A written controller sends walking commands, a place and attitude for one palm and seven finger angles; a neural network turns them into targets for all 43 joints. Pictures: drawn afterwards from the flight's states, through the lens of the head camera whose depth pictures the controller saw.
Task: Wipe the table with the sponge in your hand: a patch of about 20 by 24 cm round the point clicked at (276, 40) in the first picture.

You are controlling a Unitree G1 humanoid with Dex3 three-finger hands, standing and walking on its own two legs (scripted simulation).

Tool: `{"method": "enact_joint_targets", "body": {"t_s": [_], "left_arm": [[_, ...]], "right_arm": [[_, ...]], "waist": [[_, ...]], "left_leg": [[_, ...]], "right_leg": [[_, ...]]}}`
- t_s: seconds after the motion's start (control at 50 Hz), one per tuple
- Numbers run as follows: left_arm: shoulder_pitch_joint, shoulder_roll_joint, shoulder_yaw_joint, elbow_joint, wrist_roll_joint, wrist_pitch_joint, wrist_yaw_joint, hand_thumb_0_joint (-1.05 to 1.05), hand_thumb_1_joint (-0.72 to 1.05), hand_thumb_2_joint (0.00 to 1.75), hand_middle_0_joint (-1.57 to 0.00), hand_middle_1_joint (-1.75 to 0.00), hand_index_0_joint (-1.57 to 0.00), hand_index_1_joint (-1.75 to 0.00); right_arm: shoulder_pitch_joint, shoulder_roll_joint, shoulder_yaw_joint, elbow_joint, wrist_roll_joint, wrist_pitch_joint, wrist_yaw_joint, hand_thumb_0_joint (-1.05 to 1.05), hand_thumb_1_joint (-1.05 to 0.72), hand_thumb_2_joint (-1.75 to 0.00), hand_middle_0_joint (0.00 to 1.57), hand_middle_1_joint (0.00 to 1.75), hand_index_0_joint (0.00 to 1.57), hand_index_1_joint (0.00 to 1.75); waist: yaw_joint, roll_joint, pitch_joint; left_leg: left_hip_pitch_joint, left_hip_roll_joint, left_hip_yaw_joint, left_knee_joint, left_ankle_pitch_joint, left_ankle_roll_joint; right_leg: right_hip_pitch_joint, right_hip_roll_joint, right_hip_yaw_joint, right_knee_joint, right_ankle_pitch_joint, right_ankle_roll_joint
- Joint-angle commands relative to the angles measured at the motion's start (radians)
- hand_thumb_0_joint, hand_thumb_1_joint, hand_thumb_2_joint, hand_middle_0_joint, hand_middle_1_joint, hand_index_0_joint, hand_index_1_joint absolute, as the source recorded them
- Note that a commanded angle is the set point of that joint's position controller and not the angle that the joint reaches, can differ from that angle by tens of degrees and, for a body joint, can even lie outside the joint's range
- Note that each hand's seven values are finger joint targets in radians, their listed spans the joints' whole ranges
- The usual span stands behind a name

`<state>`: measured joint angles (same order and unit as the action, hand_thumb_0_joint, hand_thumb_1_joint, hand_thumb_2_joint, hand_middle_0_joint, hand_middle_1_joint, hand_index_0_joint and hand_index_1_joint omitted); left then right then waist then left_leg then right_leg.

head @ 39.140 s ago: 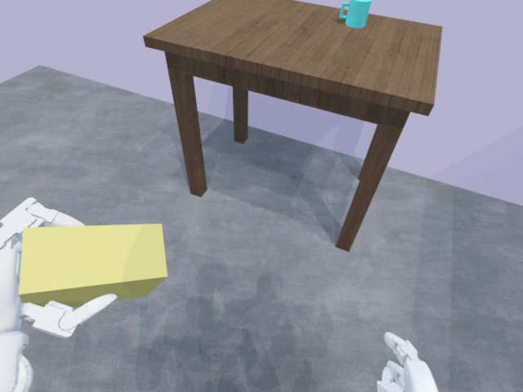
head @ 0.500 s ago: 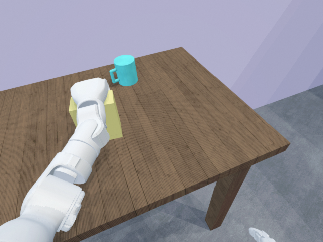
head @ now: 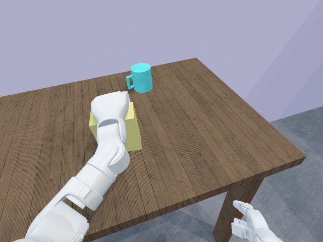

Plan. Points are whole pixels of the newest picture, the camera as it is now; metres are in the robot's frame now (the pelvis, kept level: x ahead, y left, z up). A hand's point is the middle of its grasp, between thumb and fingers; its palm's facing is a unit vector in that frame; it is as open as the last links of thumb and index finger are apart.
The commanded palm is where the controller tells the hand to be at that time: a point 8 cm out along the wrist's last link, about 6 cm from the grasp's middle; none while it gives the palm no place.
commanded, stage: wipe back along the third lane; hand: left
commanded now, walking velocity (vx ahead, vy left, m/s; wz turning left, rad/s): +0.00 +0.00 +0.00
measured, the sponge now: (119, 135) +0.38 +0.17 +0.08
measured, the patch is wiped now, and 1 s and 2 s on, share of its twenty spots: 0.90 0.90 0.95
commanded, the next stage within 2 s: slide back across to the middle lane in 0.94 s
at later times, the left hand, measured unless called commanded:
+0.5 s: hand (123, 132) +0.33 +0.13 +0.14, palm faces +0.17 -0.15 -0.97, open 10.4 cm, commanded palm +0.27 +0.13 +0.17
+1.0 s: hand (127, 149) +0.28 +0.11 +0.15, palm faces +0.24 -0.27 -0.93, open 10.4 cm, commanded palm +0.22 +0.10 +0.17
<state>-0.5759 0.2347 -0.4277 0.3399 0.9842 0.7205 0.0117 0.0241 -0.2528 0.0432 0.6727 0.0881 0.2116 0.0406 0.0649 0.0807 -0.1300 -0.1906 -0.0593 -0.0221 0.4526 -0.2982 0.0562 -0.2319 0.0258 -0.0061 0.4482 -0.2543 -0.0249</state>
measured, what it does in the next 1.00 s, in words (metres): stands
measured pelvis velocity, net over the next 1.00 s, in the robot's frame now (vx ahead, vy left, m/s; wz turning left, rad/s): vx -0.02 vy -0.04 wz -0.03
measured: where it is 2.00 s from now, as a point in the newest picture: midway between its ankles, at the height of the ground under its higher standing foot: outside the picture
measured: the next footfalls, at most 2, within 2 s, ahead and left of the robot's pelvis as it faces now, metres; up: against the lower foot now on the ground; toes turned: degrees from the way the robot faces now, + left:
none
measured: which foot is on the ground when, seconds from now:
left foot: down 0.00-1.00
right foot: down 0.00-1.00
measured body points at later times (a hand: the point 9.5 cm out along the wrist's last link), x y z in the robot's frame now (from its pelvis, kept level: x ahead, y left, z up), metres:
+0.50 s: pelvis -0.01 -0.02 +0.00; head -0.04 -0.06 +0.45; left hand +0.32 +0.14 +0.20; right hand +0.22 -0.21 -0.09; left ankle -0.04 +0.08 -0.74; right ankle -0.02 -0.11 -0.74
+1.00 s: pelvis -0.02 -0.04 +0.00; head -0.06 -0.08 +0.44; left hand +0.26 +0.12 +0.20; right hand +0.21 -0.23 -0.08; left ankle -0.04 +0.08 -0.74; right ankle -0.02 -0.11 -0.74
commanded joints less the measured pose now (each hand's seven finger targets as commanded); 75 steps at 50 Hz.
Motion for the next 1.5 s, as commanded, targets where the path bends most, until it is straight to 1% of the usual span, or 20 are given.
{"method": "enact_joint_targets", "body": {"t_s": [0.0, 0.24, 0.32, 0.52, 0.54, 0.6, 0.64, 0.7, 0.74, 0.86, 0.94, 1.0, 1.14, 1.2, 1.24, 1.3, 1.34, 1.4, 1.44, 1.48], "left_arm": [[-0.173, -0.031, 0.005, -0.153, -0.058, 0.015, -0.031, 0.0, 0.1, 1.3, -1.2, -1.6, -1.2, -1.6], [-0.076, 0.023, 0.055, -0.291, -0.085, 0.017, -0.023, 0.0, 0.1, 1.3, -1.2, -1.6, -1.2, -1.6], [-0.046, 0.002, 0.016, -0.326, -0.077, 0.018, -0.026, 0.0, 0.1, 1.3, -1.2, -1.6, -1.2, -1.6], [0.118, 0.015, 0.025, -0.463, -0.09, 0.003, -0.025, 0.0, 0.1, 1.3, -1.2, -1.6, -1.2, -1.6], [0.144, 0.048, 0.063, -0.496, -0.1, -0.001, -0.023, 0.0, 0.1, 1.3, -1.2, -1.6, -1.2, -1.6], [0.221, 0.016, 0.025, -0.535, -0.101, -0.005, -0.023, 0.0, 0.1, 1.3, -1.2, -1.6, -1.2, -1.6], [0.256, 0.071, 0.083, -0.599, -0.114, -0.01, -0.02, 0.0, 0.1, 1.3, -1.2, -1.6, -1.2, -1.6], [0.28, 0.034, 0.037, -0.614, -0.113, -0.011, -0.02, 0.0, 0.1, 1.3, -1.2, -1.6, -1.2, -1.6], [0.276, 0.093, 0.095, -0.665, -0.119, -0.017, -0.015, 0.0, 0.1, 1.3, -1.2, -1.6, -1.2, -1.6], [0.252, 0.043, 0.034, -0.689, -0.113, -0.028, -0.003, 0.0, 0.1, 1.3, -1.2, -1.6, -1.2, -1.6], [0.329, 0.095, 0.098, -0.7, -0.119, -0.037, 0.009, 0.0, 0.1, 1.3, -1.2, -1.6, -1.2, -1.6], [0.379, 0.021, 0.027, -0.703, -0.126, -0.043, 0.008, 0.0, 0.1, 1.3, -1.2, -1.6, -1.2, -1.6], [0.342, 0.168, 0.177, -0.797, -0.131, -0.061, 0.026, 0.0, 0.1, 1.3, -1.2, -1.6, -1.2, -1.6], [0.388, 0.149, 0.164, -0.805, -0.142, -0.061, 0.022, 0.0, 0.1, 1.3, -1.2, -1.6, -1.2, -1.6], [0.371, 0.207, 0.224, -0.863, -0.15, -0.068, 0.024, 0.0, 0.1, 1.3, -1.2, -1.6, -1.2, -1.6], [0.367, 0.203, 0.222, -0.847, -0.155, -0.065, 0.022, 0.0, 0.1, 1.3, -1.2, -1.6, -1.2, -1.6], [0.347, 0.277, 0.295, -0.881, -0.161, -0.069, 0.026, 0.0, 0.1, 1.3, -1.2, -1.6, -1.2, -1.6], [0.351, 0.265, 0.292, -0.862, -0.164, -0.07, 0.025, 0.0, 0.1, 1.3, -1.2, -1.6, -1.2, -1.6], [0.34, 0.313, 0.335, -0.915, -0.167, -0.075, 0.024, 0.0, 0.1, 1.3, -1.2, -1.6, -1.2, -1.6], [0.337, 0.284, 0.307, -0.9, -0.166, -0.075, 0.021, 0.0, 0.1, 1.3, -1.2, -1.6, -1.2, -1.6]], "right_arm": [[-0.261, -0.091, -0.018, -0.196, 0.009, -0.045, 0.012, 0.0, -0.9, -0.9, 0.2, 0.3, 0.2, 0.3], [-0.291, -0.088, -0.013, -0.22, 0.013, -0.034, 0.009, 0.0, -0.9, -0.9, 0.2, 0.3, 0.2, 0.3], [-0.289, -0.087, -0.014, -0.221, 0.015, -0.031, 0.013, 0.0, -0.9, -0.9, 0.2, 0.3, 0.2, 0.3], [-0.303, -0.082, -0.012, -0.243, 0.016, -0.028, 0.021, 0.0, -0.9, -0.9, 0.2, 0.3, 0.2, 0.3], [-0.309, -0.082, -0.013, -0.249, 0.016, -0.027, 0.022, 0.0, -0.9, -0.9, 0.2, 0.3, 0.2, 0.3], [-0.306, -0.078, -0.013, -0.254, 0.017, -0.023, 0.029, 0.0, -0.9, -0.9, 0.2, 0.3, 0.2, 0.3], [-0.32, -0.079, -0.013, -0.266, 0.016, -0.019, 0.028, 0.0, -0.9, -0.9, 0.2, 0.3, 0.2, 0.3], [-0.308, -0.076, -0.012, -0.263, 0.017, -0.013, 0.028, 0.0, -0.9, -0.9, 0.2, 0.3, 0.2, 0.3], [-0.323, -0.077, -0.01, -0.27, 0.017, -0.011, 0.021, 0.0, -0.9, -0.9, 0.2, 0.3, 0.2, 0.3], [-0.308, -0.071, -0.011, -0.28, 0.015, -0.017, 0.009, 0.0, -0.9, -0.9, 0.2, 0.3, 0.2, 0.3], [-0.313, -0.075, -0.015, -0.281, 0.015, -0.017, 0.01, 0.0, -0.9, -0.9, 0.2, 0.3, 0.2, 0.3], [-0.305, -0.071, -0.016, -0.286, 0.014, -0.015, 0.02, 0.0, -0.9, -0.9, 0.2, 0.3, 0.2, 0.3], [-0.311, -0.073, -0.016, -0.294, 0.007, -0.02, 0.001, 0.0, -0.9, -0.9, 0.2, 0.3, 0.2, 0.3], [-0.306, -0.069, -0.016, -0.295, 0.004, -0.021, -0.004, 0.0, -0.9, -0.9, 0.2, 0.3, 0.2, 0.3], [-0.312, -0.069, -0.015, -0.301, 0.005, -0.026, -0.008, 0.0, -0.9, -0.9, 0.2, 0.3, 0.2, 0.3], [-0.3, -0.069, -0.012, -0.293, 0.0, -0.03, -0.018, 0.0, -0.9, -0.9, 0.2, 0.3, 0.2, 0.3], [-0.303, -0.072, -0.01, -0.296, 0.0, -0.035, -0.027, 0.0, -0.9, -0.9, 0.2, 0.3, 0.2, 0.3], [-0.293, -0.071, -0.011, -0.293, -0.003, -0.044, -0.037, 0.0, -0.9, -0.9, 0.2, 0.3, 0.2, 0.3], [-0.3, -0.071, -0.01, -0.302, -0.002, -0.052, -0.042, 0.0, -0.9, -0.9, 0.2, 0.3, 0.2, 0.3], [-0.297, -0.069, -0.01, -0.297, -0.003, -0.061, -0.043, 0.0, -0.9, -0.9, 0.2, 0.3, 0.2, 0.3]], "waist": [[-0.004, -0.146, -0.156], [0.012, -0.156, -0.147], [0.003, -0.153, -0.141], [0.016, -0.17, -0.129], [0.02, -0.179, -0.138], [0.019, -0.174, -0.123], [0.027, -0.194, -0.127], [0.015, -0.195, -0.077], [0.021, -0.171, -0.073], [0.01, -0.142, -0.058], [0.025, -0.146, -0.076], [0.02, -0.154, -0.068], [0.035, -0.16, -0.05], [0.035, -0.142, -0.037], [0.04, -0.122, -0.041], [0.032, -0.096, -0.027], [0.036, -0.092, -0.026], [0.038, -0.08, -0.035], [0.045, -0.066, -0.058], [0.04, -0.064, -0.054]], "left_leg": [[0.022, 0.054, -0.005, -0.036, 0.398, -0.022], [0.001, 0.052, 0.0, -0.044, 0.33, -0.016], [0.006, 0.048, 0.008, -0.032, 0.323, -0.014], [-0.007, 0.044, 0.018, -0.019, 0.311, -0.01], [-0.013, 0.046, 0.014, -0.02, 0.311, -0.008], [-0.01, 0.045, 0.021, -0.01, 0.323, -0.009], [-0.022, 0.046, 0.017, -0.008, 0.315, -0.006], [-0.024, 0.047, 0.024, -0.007, 0.294, -0.006], [-0.025, 0.047, 0.017, -0.01, 0.269, -0.005], [-0.013, 0.046, 0.024, -0.006, 0.216, -0.002], [-0.02, 0.046, 0.02, -0.005, 0.206, -0.005], [-0.024, 0.046, 0.025, 0.0, 0.213, -0.005], [-0.012, 0.044, 0.02, -0.005, 0.204, -0.001], [-0.01, 0.044, 0.027, -0.007, 0.218, -0.002], [0.001, 0.045, 0.019, -0.01, 0.217, -0.001], [-0.001, 0.044, 0.024, -0.014, 0.212, -0.003], [0.009, 0.044, 0.017, -0.018, 0.198, -0.003], [0.006, 0.039, 0.02, -0.019, 0.201, -0.005], [0.025, 0.039, 0.014, -0.022, 0.216, -0.003], [0.022, 0.039, 0.015, -0.024, 0.217, -0.006]], "right_leg": [[0.13, 0.003, -0.033, 0.005, 0.378, -0.06], [0.158, 0.003, -0.004, 0.0, 0.333, -0.058], [0.151, 0.002, 0.002, 0.001, 0.334, -0.053], [0.173, 0.003, 0.027, 0.004, 0.355, -0.044], [0.188, 0.006, 0.04, 0.003, 0.36, -0.046], [0.185, 0.004, 0.039, 0.009, 0.385, -0.041], [0.203, 0.006, 0.066, 0.006, 0.391, -0.041], [0.169, 0.004, 0.061, -0.004, 0.357, -0.034], [0.161, 0.009, 0.092, -0.012, 0.313, -0.04], [0.115, 0.005, 0.082, -0.028, 0.176, -0.037], [0.13, 0.008, 0.11, -0.034, 0.163, -0.041], [0.129, 0.005, 0.086, -0.029, 0.168, -0.035], [0.124, 0.006, 0.136, -0.049, 0.135, -0.042], [0.131, 0.001, 0.126, -0.051, 0.144, -0.037], [0.127, 0.008, 0.147, -0.053, 0.131, -0.045], [0.124, 0.005, 0.141, -0.061, 0.115, -0.043], [0.115, 0.008, 0.164, -0.071, 0.082, -0.048], [0.129, 0.005, 0.157, -0.074, 0.073, -0.048], [0.135, 0.007, 0.164, -0.069, 0.09, -0.053], [0.133, 0.006, 0.148, -0.068, 0.087, -0.051]]}}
